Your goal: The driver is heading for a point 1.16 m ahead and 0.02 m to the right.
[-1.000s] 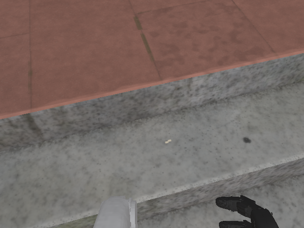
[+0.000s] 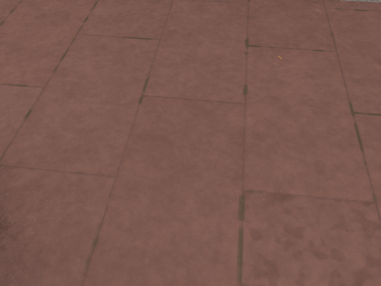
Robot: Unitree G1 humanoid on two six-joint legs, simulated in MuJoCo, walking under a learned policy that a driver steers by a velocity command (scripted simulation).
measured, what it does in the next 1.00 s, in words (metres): climbs: left foot, then left foot 0.17 m higher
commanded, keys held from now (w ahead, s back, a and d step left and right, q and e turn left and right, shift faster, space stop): q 0.08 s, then no key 0.20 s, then w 0.50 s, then w+e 0.22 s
